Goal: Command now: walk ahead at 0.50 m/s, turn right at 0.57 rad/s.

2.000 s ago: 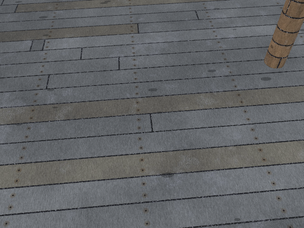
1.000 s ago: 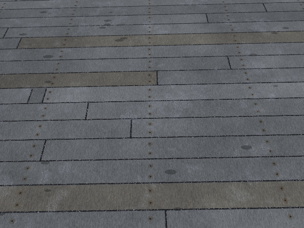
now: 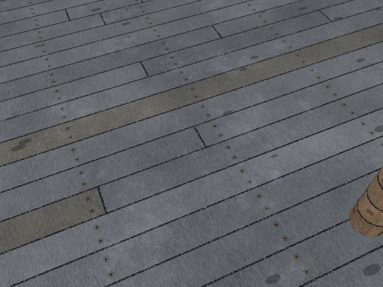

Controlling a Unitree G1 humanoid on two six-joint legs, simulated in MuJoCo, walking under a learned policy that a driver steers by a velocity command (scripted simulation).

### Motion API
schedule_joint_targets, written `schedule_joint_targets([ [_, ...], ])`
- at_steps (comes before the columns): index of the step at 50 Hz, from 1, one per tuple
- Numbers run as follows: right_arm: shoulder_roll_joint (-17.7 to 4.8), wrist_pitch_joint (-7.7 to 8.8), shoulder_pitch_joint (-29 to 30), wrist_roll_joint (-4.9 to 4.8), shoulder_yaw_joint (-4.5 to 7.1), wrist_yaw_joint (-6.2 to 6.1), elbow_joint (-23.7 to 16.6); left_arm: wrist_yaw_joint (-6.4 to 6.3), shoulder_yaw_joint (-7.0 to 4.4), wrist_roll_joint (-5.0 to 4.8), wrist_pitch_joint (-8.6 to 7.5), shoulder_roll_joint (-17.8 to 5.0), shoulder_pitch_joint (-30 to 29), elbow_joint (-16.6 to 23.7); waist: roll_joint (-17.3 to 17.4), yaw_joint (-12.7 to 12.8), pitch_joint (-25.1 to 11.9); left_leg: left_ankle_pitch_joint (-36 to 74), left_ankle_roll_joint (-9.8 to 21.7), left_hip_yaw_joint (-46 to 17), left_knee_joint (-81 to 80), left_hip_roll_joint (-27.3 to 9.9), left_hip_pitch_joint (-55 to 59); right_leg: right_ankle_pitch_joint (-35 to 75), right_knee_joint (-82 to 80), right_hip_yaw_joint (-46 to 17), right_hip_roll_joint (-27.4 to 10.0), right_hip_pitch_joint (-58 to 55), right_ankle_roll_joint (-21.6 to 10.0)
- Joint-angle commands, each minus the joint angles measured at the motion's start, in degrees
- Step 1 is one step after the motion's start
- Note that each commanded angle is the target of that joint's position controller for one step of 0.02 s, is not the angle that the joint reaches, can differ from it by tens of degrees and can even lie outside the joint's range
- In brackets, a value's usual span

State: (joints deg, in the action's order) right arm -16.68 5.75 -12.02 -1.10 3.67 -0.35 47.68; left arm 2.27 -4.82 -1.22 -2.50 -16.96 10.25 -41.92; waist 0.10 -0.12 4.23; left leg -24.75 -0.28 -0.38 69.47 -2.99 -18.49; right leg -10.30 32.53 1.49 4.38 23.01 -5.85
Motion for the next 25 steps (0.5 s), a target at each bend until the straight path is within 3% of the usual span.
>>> schedule_joint_targets([
  [1, -7.5, 2.00, 2.0, 1.14, 1.81, -0.16, -5.5, -0.64, -1.48, 0.91, -1.40, -6.3, 2.7, 3.7, -2.0, -0.1, -8.2, 5.9, 0.6, -5.2, -2.7, -3.9, -18.5, 9.4, -18.0, -25.8, -15.7, -19.8, -11.7],
  [4, -5.8, 0.19, 2.1, 1.82, 1.62, -0.11, -5.8, -1.65, -1.68, 0.42, -1.63, -7.2, 3.0, 4.0, -1.1, -1.1, -6.5, 8.8, -2.1, -3.6, -10.7, -3.5, -15.8, 14.9, -19.8, -20.4, -13.4, -13.3, -11.5],
  [7, -3.8, -0.17, 8.2, 1.94, 0.67, -0.07, -7.8, -2.81, -2.20, 0.36, -1.29, -9.2, 5.6, 3.5, -2.7, 1.0, -4.1, 19.3, -3.9, -2.9, -23.2, -1.9, -15.9, 14.5, -20.0, -17.0, -11.2, -9.8, -9.8],
  [9, -3.0, 0.06, 11.7, 1.67, 0.18, 0.51, -8.8, -2.96, -1.84, -0.24, -1.18, -7.6, 7.8, 2.8, -4.9, 2.7, -4.0, 27.2, -4.0, -2.6, -31.6, 0.1, -13.3, 9.0, -19.4, -15.4, -9.5, -9.0, -7.7],
  [11, -3.1, 0.37, 14.3, 1.23, 0.04, 1.21, -9.4, -2.90, -1.61, -0.32, -1.43, -7.2, 10.0, 1.7, -5.2, 4.2, -3.8, 32.2, -3.4, -2.3, -35.9, 1.0, -11.1, 6.1, -19.1, -15.9, -10.4, -9.6, -6.6],
  [14, -4.1, 1.14, 16.5, 1.08, 0.20, 2.08, -10.5, -2.86, -1.48, -0.21, -1.40, -6.9, 12.5, 0.2, -5.7, 5.0, -3.0, 30.6, -1.4, -3.1, -39.7, 1.2, -12.1, 5.3, -15.9, -18.6, -13.0, -15.1, -6.1],
  [16, -5.2, 1.61, 15.9, 1.09, 0.60, 2.39, -10.6, -3.01, -1.46, 0.03, -1.06, -6.9, 12.9, -0.3, -6.2, 4.3, -2.5, 25.4, 0.2, -2.6, -41.3, 1.6, -12.1, 8.6, -13.6, -20.5, -14.7, -19.1, -5.4],
  [17, -5.7, 1.81, 13.7, 0.95, 0.82, 2.29, -10.3, -3.02, -1.70, 0.12, -0.84, -7.6, 12.2, -0.4, -7.7, 3.0, -2.6, 23.4, 1.3, -2.4, -41.7, 1.6, -9.7, 11.0, -12.2, -21.5, -15.6, -19.6, -5.0],
  [18, -6.7, 2.03, 10.0, 1.18, 1.40, 2.09, -9.1, -2.98, -1.52, 0.11, -0.69, -7.1, 11.2, -0.2, -7.4, 0.9, -3.9, 22.4, 2.7, -0.7, -43.8, 2.9, -4.8, 18.4, -8.8, -20.5, -14.2, -20.1, -4.0],
  [19, -8.8, 2.30, 3.8, 1.47, 2.41, 1.77, -7.7, -3.02, -1.18, 0.74, -0.33, -6.7, 10.3, 0.3, -5.9, -2.2, -8.7, 23.7, 4.7, -1.1, -43.3, 1.8, 5.4, 25.3, -0.2, -18.0, -11.0, -18.4, -2.7],
  [20, -11.9, 2.39, -5.4, 2.18, 3.18, 1.60, -6.7, -3.15, -0.12, 1.65, -0.30, -4.3, 11.5, 1.6, 0.3, -5.1, -17.8, 24.7, 9.2, -11.4, -40.8, -7.3, 21.7, 15.7, 15.8, -14.4, -6.8, -9.5, -0.4],
  [21, -16.0, 1.72, -10.7, 1.50, 4.43, 2.06, -3.9, -3.06, 1.21, 0.40, -0.94, 0.2, 21.4, 0.7, 19.5, -1.7, -24.0, 8.6, 18.5, -38.9, -47.9, -18.8, 39.3, -17.3, 35.6, -8.6, 1.9, 11.4, 4.2],
  [22, -10.1, 1.63, -10.7, -0.31, 2.90, 2.36, -3.7, -3.26, 0.48, -0.37, -1.15, -4.8, 19.4, -0.6, 13.3, -3.5, -19.9, -5.9, 17.3, -46.2, -53.3, -19.3, 37.3, -21.4, 42.7, -12.6, -0.9, 19.1, 4.1],
  [23, -7.1, 1.34, -6.7, -0.27, 1.92, 2.03, -4.4, -3.23, -0.29, -0.61, -1.24, -7.6, 11.8, 0.8, 7.1, -4.4, -11.5, -5.5, 14.5, -37.2, -54.0, -17.2, 29.8, -16.4, 43.9, -11.6, -3.6, 21.6, 3.7],
  [24, -6.2, 0.91, -3.4, 0.69, 1.32, 1.87, -5.0, -3.28, -0.12, 0.12, -1.38, -7.1, 7.2, 1.9, 2.5, -3.6, -7.4, 1.0, 13.3, -29.7, -54.8, -14.6, 22.3, -12.4, 42.0, -9.0, -6.1, 20.1, 3.6],
  [25, -5.4, 0.73, -1.7, 1.32, 1.00, 1.79, -4.8, -3.09, -0.17, 0.86, -1.73, -6.3, 5.4, 2.6, 2.7, -2.3, -4.7, 7.2, 13.4, -25.5, -55.8, -12.8, 17.1, -9.5, 38.2, -8.4, -7.9, 19.0, 3.6],
])
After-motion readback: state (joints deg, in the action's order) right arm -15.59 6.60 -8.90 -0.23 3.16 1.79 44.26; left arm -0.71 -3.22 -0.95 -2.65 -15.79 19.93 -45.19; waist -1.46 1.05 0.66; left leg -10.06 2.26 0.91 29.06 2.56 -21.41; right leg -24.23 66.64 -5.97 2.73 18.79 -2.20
